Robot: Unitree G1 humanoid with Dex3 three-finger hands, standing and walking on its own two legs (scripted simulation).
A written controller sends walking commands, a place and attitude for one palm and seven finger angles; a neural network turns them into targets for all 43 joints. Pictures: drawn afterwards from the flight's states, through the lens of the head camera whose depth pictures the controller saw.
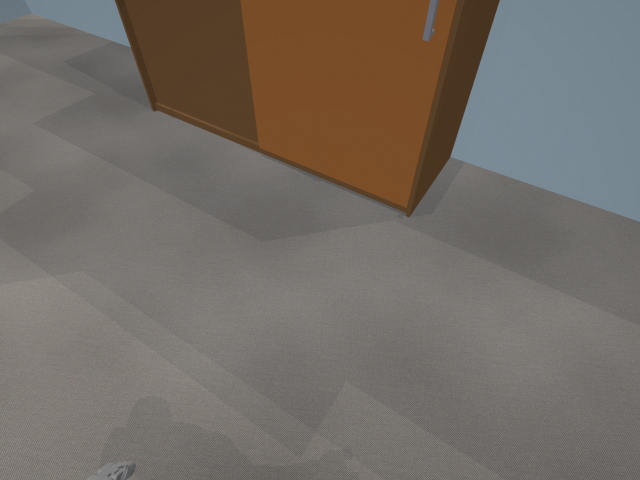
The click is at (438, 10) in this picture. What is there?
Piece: wardrobe's sliding door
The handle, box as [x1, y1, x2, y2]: [423, 0, 438, 40]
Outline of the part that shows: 438,0 430,0 423,39 428,40 434,31 432,26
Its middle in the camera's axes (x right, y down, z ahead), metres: +0.34 -0.69 +1.12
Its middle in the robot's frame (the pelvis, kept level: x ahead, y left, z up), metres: +1.34 -0.26 +0.11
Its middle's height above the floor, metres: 0.88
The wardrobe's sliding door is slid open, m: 0.00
